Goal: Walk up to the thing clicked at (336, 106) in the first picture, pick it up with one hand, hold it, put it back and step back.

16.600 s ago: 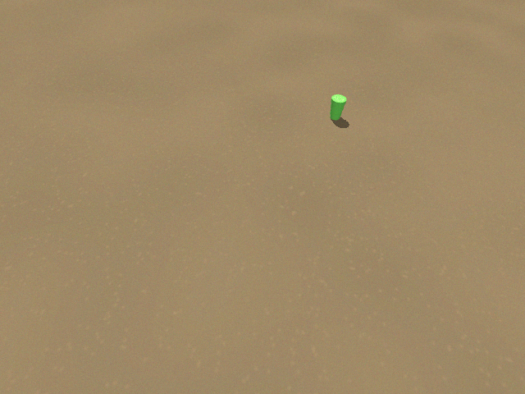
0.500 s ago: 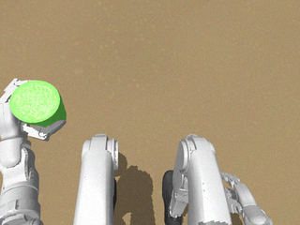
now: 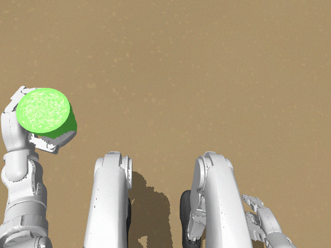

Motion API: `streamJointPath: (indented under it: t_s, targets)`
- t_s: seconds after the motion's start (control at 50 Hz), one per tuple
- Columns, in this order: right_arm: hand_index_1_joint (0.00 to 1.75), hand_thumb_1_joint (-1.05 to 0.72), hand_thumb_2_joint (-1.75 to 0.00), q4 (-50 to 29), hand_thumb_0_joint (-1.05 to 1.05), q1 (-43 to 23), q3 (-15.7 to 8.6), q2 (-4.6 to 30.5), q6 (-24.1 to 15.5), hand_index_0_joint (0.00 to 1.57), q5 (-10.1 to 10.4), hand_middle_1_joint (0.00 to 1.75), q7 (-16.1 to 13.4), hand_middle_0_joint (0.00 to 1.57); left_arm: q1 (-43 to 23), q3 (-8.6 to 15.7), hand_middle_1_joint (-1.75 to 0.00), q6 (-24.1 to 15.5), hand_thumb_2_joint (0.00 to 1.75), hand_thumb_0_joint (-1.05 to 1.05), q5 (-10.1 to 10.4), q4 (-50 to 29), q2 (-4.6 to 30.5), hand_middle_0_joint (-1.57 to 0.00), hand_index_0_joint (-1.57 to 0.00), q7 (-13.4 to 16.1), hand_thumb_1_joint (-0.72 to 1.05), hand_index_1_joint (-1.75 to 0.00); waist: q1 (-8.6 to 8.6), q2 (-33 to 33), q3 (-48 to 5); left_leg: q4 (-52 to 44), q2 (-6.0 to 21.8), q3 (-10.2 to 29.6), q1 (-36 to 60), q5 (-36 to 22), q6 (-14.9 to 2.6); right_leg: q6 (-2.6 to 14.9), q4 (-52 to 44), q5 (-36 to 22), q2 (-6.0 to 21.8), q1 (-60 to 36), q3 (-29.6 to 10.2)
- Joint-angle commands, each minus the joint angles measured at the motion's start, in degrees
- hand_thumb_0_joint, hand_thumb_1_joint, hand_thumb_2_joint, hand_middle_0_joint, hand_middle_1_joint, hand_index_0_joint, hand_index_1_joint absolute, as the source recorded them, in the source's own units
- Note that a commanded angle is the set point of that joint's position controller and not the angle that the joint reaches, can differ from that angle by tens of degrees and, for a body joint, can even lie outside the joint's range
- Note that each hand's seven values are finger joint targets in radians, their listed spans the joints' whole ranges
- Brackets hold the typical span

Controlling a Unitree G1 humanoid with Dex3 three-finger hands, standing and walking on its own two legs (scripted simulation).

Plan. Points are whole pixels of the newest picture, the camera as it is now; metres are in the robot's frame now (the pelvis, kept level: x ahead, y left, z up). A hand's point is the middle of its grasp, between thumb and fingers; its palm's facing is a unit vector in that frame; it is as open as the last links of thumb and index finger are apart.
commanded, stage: lift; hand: left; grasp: from the side
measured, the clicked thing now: (55, 121) +0.38 +0.26 -0.05
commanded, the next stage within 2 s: none
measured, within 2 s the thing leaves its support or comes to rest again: neither
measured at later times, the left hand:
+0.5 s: hand (42, 116) +0.37 +0.26 +0.01, palm faces +0.23 -0.97 -0.06, open 11.2 cm
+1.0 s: hand out of the picture +0.37 +0.24 +0.18, palm faces +0.26 -0.96 -0.05, open 11.2 cm
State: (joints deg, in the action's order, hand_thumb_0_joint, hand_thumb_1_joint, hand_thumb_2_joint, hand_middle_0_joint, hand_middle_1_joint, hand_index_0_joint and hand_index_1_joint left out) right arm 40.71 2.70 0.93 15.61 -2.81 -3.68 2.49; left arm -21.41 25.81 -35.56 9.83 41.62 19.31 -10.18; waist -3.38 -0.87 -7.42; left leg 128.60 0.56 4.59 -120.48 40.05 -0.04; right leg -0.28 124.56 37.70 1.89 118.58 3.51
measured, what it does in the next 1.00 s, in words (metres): rises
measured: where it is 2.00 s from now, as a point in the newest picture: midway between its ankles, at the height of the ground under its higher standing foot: (155, 235)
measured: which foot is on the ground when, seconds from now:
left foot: down 0.00-1.00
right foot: down 0.00-1.00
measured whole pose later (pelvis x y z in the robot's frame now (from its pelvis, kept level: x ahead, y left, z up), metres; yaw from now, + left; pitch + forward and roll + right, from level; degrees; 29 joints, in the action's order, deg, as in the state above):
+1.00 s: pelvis +0.03 +0.00 +0.17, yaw +2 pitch +28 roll -4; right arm 36.2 6.7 0.0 13.4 -4.0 1.5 -2.1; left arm -3.5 14.2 -19.0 11.2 11.7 14.1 -0.8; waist -1.5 1.1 -10.4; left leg 98.2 1.3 3.2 -88.6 38.1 -0.2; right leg -0.6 94.5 35.9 1.3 87.0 3.3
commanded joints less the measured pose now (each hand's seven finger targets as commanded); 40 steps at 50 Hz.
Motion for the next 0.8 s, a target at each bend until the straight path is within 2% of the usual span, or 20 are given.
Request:
streamJointPath:
  t_s: [0.0,0.04,0.08,0.1,0.12,0.18,0.2,0.24,0.28,0.3,0.4,0.46,0.54,0.56,0.58,0.6,0.62,0.66,0.68,0.78]
  targets:
    - [0.3,-0.91,-0.91,-4.16,0.0,5.35,-4.38,11.25,-1.25,0.2,0.14,0.3,-0.58,0.2,-16.18,3.89,-1.35,-7.15,1.31,0.0,2.47,-18.03,14.81,-1.22,-1.2,0.08,-0.01,-1.39,1.56,11.44,-39.39,-18.09,-0.95,-1.87,27.72,-8.73,-0.67,2.83,-12.65,-8.38,-2.23,-20.16,0.78]
    - [0.3,-0.9,-0.91,-4.18,0.0,5.36,-4.54,11.44,-1.36,0.2,0.39,0.3,-0.62,0.2,-16.23,3.05,-1.36,-6.88,1.32,0.0,2.53,-17.15,13.58,-1.21,-1.2,-0.16,0.01,-1.39,1.15,11.72,-38.32,-19.01,-0.81,-1.26,28.74,-7.82,-0.54,2.9,-12.65,-7.65,-2.24,-18.36,1.11]
    - [0.3,-0.9,-0.91,-4.2,0.0,5.65,-4.45,11.57,-1.26,0.2,0.47,0.3,-0.67,0.2,-17.08,4.05,-1.34,-7.02,1.31,0.0,2.83,-18.38,15.09,-1.21,-1.19,-0.3,0.03,-1.37,1.56,11.81,-39.61,-19.11,-0.95,-1.26,28.86,-8.15,-0.58,2.88,-12.8,-8.03,-2.17,-19.44,0.99]
    - [0.3,-0.93,-0.9,-4.16,0.0,5.45,-4.55,11.65,-1.36,0.2,0.48,0.3,-0.72,0.2,-17.22,3.74,-1.36,-6.91,1.23,0.0,2.71,-18.19,15.12,-1.23,-1.25,-0.41,0.01,-1.36,1.35,12.13,-39.65,-19.28,-0.92,-1.23,29.18,-8.01,-0.62,2.88,-12.83,-7.91,-2.18,-19.19,0.98]
    - [0.3,-0.93,-0.9,-4.3,0.0,5.85,-4.6,11.55,-1.37,0.2,0.54,0.3,-0.71,0.2,-15.63,3.57,-1.39,-6.63,1.22,0.0,2.92,-16.87,14.17,-1.24,-1.26,-0.55,-0.03,-1.39,1.25,10.96,-39.62,-19.31,-0.93,-1.4,28.98,-8.62,-0.63,2.79,-13.28,-8.21,-2.24,-20.18,0.98]
    - [0.3,-0.93,-0.9,-4.62,0.0,5.47,-4.46,11.39,-1.63,0.2,0.83,0.3,-0.88,0.2,-17.59,4.06,-1.4,-6.92,1.22,0.0,3.71,-20.64,15.57,-1.25,-1.28,-1.05,-0.04,-1.4,1.75,11.39,-40.12,-20.22,-1.07,-1.44,29.02,-6.9,-0.75,2.85,-14.12,-6.72,-2.23,-20.81,0.75]
    - [0.3,-0.93,-0.9,-4.11,0.0,6.06,-4.69,11.59,-1.66,0.2,0.9,0.3,-0.94,0.2,-16.82,4.18,-1.39,-6.82,1.22,0.0,3.73,-21.13,15.84,-1.25,-1.27,-1.3,-0.02,-1.39,1.96,12.27,-41.27,-20.18,-1.04,-1.5,30.64,-8.68,-0.62,2.88,-13.96,-8.24,-2.17,-21.21,0.61]
    - [0.3,-0.94,-0.9,-4.52,0.0,5.88,-4.72,11.53,-1.83,0.2,1.02,0.3,-1.06,0.2,-15.15,2.77,-1.4,-6.21,1.23,0.0,4.12,-21.38,14.2,-1.25,-1.27,-1.89,-0.04,-1.4,1.44,11.37,-40.97,-20.34,-1.09,-1.77,30.72,-8.86,-0.83,2.81,-14.79,-8.3,-2.2,-22.13,0.42]
    - [0.3,-0.93,-0.9,-4.96,0.0,5.97,-5.09,11.52,-2.03,0.2,1.28,0.3,-1.26,0.2,-14.29,3.66,-1.4,-5.58,1.23,0.0,4.47,-23.6,14.6,-1.25,-1.27,-1.46,-0.03,-1.4,2.4,11.63,-42.15,-21.3,-1.11,-1.96,31.74,-9.28,-0.76,2.85,-15.77,-8.53,-2.18,-22.95,0.09]
    - [0.3,-0.93,-0.9,-5.01,0.0,5.87,-4.72,11.58,-1.96,0.2,1.48,0.3,-1.32,0.2,-15.83,2.79,-1.39,-5.26,1.22,0.0,4.43,-24.94,14.69,-1.24,-1.27,-1.34,-0.06,-1.39,2.01,13.09,-40.56,-22.36,-0.99,-1.34,32.1,-8.14,-0.6,3.02,-15.57,-7.72,-2.12,-21.89,0.24]
    - [0.3,-0.92,-0.9,-6.05,0.0,5.92,-5.2,11.15,-2.05,0.2,2.27,0.3,-1.84,0.2,-11.69,2.29,-1.39,-3.03,1.24,0.0,4.77,-28.72,14.19,-1.23,-1.26,-0.42,-0.04,-1.39,2.74,11.36,-41.08,-24.56,-1.0,-1.63,33.29,-7.54,-0.91,2.86,-19.33,-7.34,-2.23,-25.24,-0.46]
    - [0.3,-0.92,-0.9,-6.65,0.0,5.59,-5.2,10.83,-2.3,0.2,2.8,0.3,-2.22,0.2,-11.95,0.85,-1.4,-1.93,1.24,0.0,5.15,-31.64,12.4,-1.23,-1.26,-0.06,-0.04,-1.39,1.93,11.2,-39.35,-26.44,-0.95,-0.92,33.78,-5.55,-1.01,2.8,-20.81,-6.17,-2.11,-25.05,-0.46]
    - [0.3,-0.92,-0.9,-7.84,0.0,5.61,-5.53,10.59,-2.55,0.2,3.52,0.3,-2.65,0.2,-8.02,1.04,-1.4,-0.06,1.25,0.0,5.68,-34.38,12.15,-1.23,-1.26,1.09,-0.04,-1.4,2.94,9.24,-40.59,-29.05,-0.89,-0.69,35.9,-5.5,-1.09,2.61,-23.78,-6.03,-2.15,-28.77,-0.73]
    - [0.3,-0.91,-0.9,-7.79,0.0,5.68,-5.37,10.3,-2.59,0.2,3.74,0.3,-2.75,0.2,-7.55,-0.66,-1.41,0.37,1.26,0.0,5.71,-35.72,10.88,-1.24,-1.27,1.12,-0.03,-1.41,2.49,10.48,-39.91,-29.93,-0.83,-0.59,37.17,-6.13,-0.98,2.67,-24.13,-6.73,-2.08,-28.86,-0.73]
    - [0.3,-0.91,-0.9,-8.17,0.0,5.86,-5.66,10.33,-2.62,0.2,3.9,0.3,-2.96,0.2,-6.19,-0.19,-1.41,1.06,1.26,0.0,5.87,-36.1,10.91,-1.23,-1.26,1.51,-0.03,-1.4,2.62,9.12,-40.16,-30.3,-0.89,-0.92,37.56,-5.95,-1.16,2.49,-25.87,-6.39,-2.14,-30.57,-1.06]
    - [0.3,-0.91,-0.9,-8.29,0.0,5.73,-5.53,10.03,-2.72,0.2,4.0,0.3,-3.03,0.2,-6.22,-1.22,-1.41,1.43,1.27,0.0,5.98,-38.27,10.22,-1.24,-1.27,1.87,-0.03,-1.41,2.77,9.62,-40.59,-31.03,-0.85,-0.94,38.51,-6.9,-1.06,2.52,-26.21,-7.26,-2.09,-31.75,-1.07]
    - [0.3,-0.91,-0.9,-8.22,0.0,6.4,-5.74,10.17,-2.79,0.2,4.16,0.3,-3.14,0.2,-6.31,-0.82,-1.41,2.04,1.27,0.0,5.88,-38.92,10.45,-1.23,-1.26,2.52,-0.04,-1.41,2.78,9.67,-41.16,-31.62,-0.8,-0.85,40.49,-8.61,-0.94,2.59,-26.91,-8.65,-2.08,-32.23,-1.16]
    - [0.3,-0.91,-0.9,-9.08,0.0,5.97,-5.61,9.39,-2.92,0.2,4.58,0.3,-3.39,0.2,-4.7,-2.12,-1.41,3.07,1.25,0.0,6.2,-42.07,9.11,-1.23,-1.26,3.41,-0.05,-1.4,2.62,8.62,-40.39,-33.07,-0.83,-1.14,41.11,-7.53,-1.19,2.35,-29.52,-7.71,-2.17,-35.0,-1.41]
    - [0.3,-0.91,-0.9,-9.02,0.0,6.48,-5.82,9.47,-3.04,0.2,4.8,0.3,-3.55,0.2,-3.38,-3.27,-1.41,3.86,1.26,0.0,5.94,-42.35,8.11,-1.22,-1.25,3.94,-0.06,-1.41,2.37,8.37,-40.0,-34.24,-0.67,-0.76,42.9,-8.67,-1.08,2.37,-30.2,-8.85,-2.16,-35.35,-1.3]
    - [0.3,-0.9,-0.9,-9.51,0.0,7.1,-5.67,8.57,-3.11,0.2,5.17,0.3,-4.17,0.2,-0.08,-4.98,-1.37,6.44,1.24,0.0,4.32,-48.13,7.44,-1.18,-1.21,7.07,-0.02,-1.36,2.22,8.98,-40.2,-38.55,-0.6,-0.26,49.85,-13.2,-0.78,2.28,-34.53,-12.54,-2.26,-40.67,-1.18]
